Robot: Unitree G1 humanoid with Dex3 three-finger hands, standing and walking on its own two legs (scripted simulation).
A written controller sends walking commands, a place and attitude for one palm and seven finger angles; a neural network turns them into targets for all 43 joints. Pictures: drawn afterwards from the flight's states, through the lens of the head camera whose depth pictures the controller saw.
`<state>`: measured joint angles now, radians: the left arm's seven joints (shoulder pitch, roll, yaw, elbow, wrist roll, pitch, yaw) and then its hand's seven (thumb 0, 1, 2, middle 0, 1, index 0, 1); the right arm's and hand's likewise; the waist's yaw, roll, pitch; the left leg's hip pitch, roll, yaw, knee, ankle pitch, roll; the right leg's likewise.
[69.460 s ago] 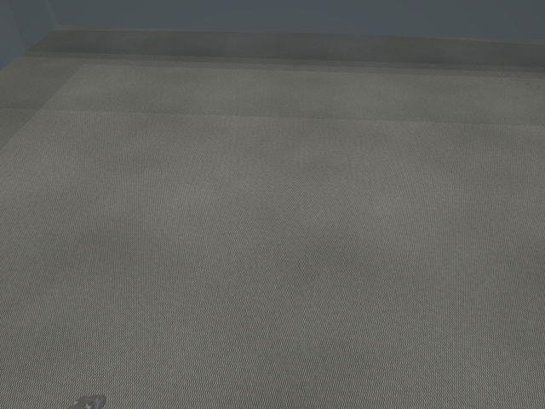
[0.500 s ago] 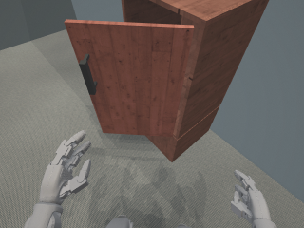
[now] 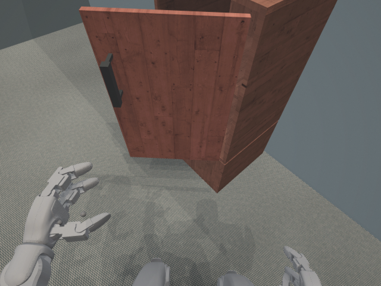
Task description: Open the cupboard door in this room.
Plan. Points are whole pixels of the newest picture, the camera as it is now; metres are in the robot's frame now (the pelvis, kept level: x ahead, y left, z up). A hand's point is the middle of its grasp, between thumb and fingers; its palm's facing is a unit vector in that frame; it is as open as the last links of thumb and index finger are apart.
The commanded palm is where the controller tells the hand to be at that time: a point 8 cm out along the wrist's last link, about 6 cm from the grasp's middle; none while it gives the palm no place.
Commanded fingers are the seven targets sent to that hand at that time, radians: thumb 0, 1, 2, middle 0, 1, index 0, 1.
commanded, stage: raise the hand with hooked fingers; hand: left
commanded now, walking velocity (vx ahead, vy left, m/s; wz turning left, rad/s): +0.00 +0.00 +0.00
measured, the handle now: (113, 81) +0.60 +0.24 +0.06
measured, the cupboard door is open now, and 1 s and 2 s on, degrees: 46 46 46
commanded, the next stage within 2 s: move the hooked fingers beside the handle in 1.28 s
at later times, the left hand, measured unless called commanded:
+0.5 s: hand (55, 193) +0.27 +0.27 +0.07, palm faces +0.02 -1.00 -0.05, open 13.7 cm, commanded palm +0.25 +0.32 +0.07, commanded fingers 0.00 -0.50 0.30 -0.30 -1.20 -0.30 -1.20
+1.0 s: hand (49, 174) +0.30 +0.28 +0.08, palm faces +0.00 -1.00 -0.04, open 14.0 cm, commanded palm +0.28 +0.33 +0.08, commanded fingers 0.00 -0.50 0.30 -0.30 -1.20 -0.30 -1.20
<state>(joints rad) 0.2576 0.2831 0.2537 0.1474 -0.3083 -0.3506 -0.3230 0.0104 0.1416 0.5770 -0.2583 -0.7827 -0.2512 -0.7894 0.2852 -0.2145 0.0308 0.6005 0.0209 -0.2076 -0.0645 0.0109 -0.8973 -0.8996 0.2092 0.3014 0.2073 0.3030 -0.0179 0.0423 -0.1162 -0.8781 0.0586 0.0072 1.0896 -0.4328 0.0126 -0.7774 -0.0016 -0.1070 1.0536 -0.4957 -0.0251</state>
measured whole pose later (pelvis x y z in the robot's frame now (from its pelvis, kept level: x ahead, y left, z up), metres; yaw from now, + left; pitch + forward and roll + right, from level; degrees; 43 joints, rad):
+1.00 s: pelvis +0.02 +0.01 +0.02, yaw +0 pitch +11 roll -3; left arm -0.02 0.43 0.43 0.44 -0.37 -0.30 -0.53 -0.01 -0.50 0.30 -0.30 -1.20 -0.30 -1.20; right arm 0.30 -0.29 0.03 0.56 0.04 -0.18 -0.06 0.01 -0.90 -0.90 0.21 0.30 0.21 0.30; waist -0.02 0.02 -0.09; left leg -0.77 0.05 0.02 0.98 -0.41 0.03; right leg -0.66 0.00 -0.09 0.92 -0.45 -0.01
